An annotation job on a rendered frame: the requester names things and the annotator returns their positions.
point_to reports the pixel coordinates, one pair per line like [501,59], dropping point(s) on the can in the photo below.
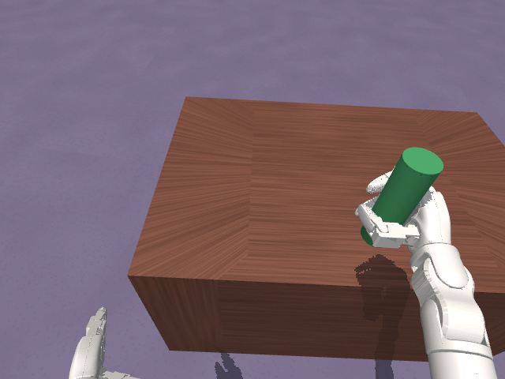
[414,173]

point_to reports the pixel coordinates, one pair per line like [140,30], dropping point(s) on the right robot hand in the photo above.
[428,223]

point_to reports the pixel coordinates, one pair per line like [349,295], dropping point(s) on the right robot arm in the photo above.
[456,340]

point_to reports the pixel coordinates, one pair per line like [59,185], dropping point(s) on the left robot hand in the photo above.
[89,355]

